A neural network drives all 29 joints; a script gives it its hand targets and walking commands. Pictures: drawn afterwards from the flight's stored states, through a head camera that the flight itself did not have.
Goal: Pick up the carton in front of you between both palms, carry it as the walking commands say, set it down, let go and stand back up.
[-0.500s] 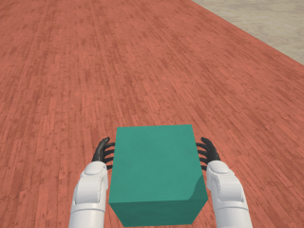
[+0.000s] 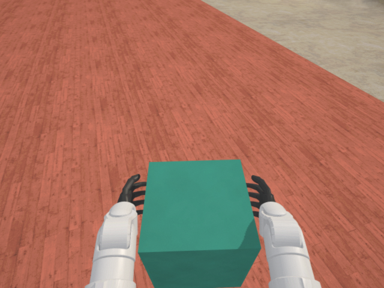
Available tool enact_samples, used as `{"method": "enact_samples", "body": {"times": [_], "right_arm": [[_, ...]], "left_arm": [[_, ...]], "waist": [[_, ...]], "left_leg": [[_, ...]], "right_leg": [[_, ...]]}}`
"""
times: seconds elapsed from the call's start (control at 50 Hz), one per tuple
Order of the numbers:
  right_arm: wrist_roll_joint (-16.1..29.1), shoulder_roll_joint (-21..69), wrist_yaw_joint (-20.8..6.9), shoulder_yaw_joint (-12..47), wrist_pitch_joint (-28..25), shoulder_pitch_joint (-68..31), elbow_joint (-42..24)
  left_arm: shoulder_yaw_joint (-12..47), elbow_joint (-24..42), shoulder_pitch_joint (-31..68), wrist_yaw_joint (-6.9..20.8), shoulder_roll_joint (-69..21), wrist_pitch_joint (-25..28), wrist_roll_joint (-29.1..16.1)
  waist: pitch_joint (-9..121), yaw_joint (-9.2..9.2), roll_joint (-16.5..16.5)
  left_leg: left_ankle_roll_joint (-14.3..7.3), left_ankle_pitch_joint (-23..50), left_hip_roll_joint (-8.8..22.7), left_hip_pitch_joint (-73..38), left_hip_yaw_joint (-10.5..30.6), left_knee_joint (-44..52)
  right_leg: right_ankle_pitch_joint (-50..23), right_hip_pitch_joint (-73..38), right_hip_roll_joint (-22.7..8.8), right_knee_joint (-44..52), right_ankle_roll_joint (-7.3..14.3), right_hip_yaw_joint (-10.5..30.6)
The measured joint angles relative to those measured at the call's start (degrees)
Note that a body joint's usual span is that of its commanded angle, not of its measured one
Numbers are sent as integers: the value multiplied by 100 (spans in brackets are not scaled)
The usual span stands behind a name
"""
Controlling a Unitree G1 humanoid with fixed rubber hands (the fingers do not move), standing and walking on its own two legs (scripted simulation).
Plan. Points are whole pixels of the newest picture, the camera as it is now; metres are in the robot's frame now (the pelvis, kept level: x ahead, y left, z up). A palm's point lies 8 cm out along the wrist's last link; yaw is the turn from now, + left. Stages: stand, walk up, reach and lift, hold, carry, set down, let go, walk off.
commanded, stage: set down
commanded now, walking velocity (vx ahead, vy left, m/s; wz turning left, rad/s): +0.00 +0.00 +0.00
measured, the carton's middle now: (196, 226) +0.28 +0.00 -0.04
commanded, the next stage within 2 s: none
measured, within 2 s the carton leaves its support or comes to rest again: neither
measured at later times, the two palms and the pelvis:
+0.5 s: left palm (138, 213) +0.33 +0.15 -0.06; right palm (252, 211) +0.34 -0.15 -0.06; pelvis -0.04 +0.00 -0.04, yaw -2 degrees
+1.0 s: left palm (143, 230) +0.38 +0.16 -0.23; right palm (233, 223) +0.41 -0.13 -0.24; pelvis -0.02 -0.01 -0.16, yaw -1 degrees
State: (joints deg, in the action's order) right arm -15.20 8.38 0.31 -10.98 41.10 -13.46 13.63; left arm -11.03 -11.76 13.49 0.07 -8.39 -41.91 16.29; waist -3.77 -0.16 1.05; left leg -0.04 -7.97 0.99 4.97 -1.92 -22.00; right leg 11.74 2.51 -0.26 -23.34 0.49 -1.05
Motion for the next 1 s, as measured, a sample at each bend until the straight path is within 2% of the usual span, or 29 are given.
{"method": "enact_samples", "body": {"times": [0.08, 0.28, 0.42, 0.52, 0.6, 0.66, 0.74, 0.8, 1.0], "right_arm": [[-187, 81, -83, -292, -96, -358, 437], [-1039, 76, -406, -1870, -764, -1992, 2113], [-1446, -14, -451, -2193, -1406, -2562, 2646], [-1161, -74, -313, -2010, -2116, -2638, 2635], [-678, -162, -128, -1628, -2711, -2643, 2491], [-255, -238, 15, -1276, -2963, -2557, 2283], [216, -305, 149, -921, -3051, -2423, 2015], [373, -321, 202, -838, -3007, -2408, 1961], [258, -435, 221, -895, -2869, -2809, 2435]], "left_arm": [[-323, -338, 311, 44, -68, 46, 124], [-1882, -2003, 2023, 87, -351, 706, 903], [-2372, -2397, 2507, 129, -342, 1352, 1198], [-2224, -2276, 2498, 115, -268, 2064, 1000], [-1935, -2058, 2416, 42, -146, 2688, 612], [-1707, -1841, 2311, -9, -58, 2965, 253], [-1487, -1563, 2149, -57, 21, 3076, -166], [-1486, -1488, 2105, -72, 14, 3050, -319], [-1762, -1849, 2388, -97, 53, 2956, -324]], "waist": [[-18, -39, -11], [-270, -39, -6], [-396, -146, -33], [-423, -200, 34], [-348, -247, 64], [-85, -275, 87], [476, -283, 95], [894, -296, 90], [1622, -351, 86]], "left_leg": [[-34, -62, -131, 78, 195, -230], [-93, -580, -336, 602, 306, -1033], [-48, -483, -321, 1911, 298, -1744], [28, -623, -303, 3372, 369, -2418], [89, -728, -258, 4644, 414, -2963], [126, -859, -232, 5596, 436, -3414], [167, -1092, -228, 6678, 453, -4005], [180, -1265, -234, 7270, 455, -4381], [189, -1628, -269, 8580, 446, -5313]], "right_leg": [[38, 94, 29, -191, 32, 102], [365, 704, 151, -1089, 52, 504], [524, 2063, 224, -1926, -18, 522], [657, 3507, 278, -2595, 7, 432], [746, 4763, 349, -3109, 45, 369], [862, 5707, 395, -3538, 61, 330], [1090, 6780, 427, -4119, 76, 290], [1265, 7368, 438, -4492, 80, 273], [1646, 8664, 449, -5425, 78, 244]]}}
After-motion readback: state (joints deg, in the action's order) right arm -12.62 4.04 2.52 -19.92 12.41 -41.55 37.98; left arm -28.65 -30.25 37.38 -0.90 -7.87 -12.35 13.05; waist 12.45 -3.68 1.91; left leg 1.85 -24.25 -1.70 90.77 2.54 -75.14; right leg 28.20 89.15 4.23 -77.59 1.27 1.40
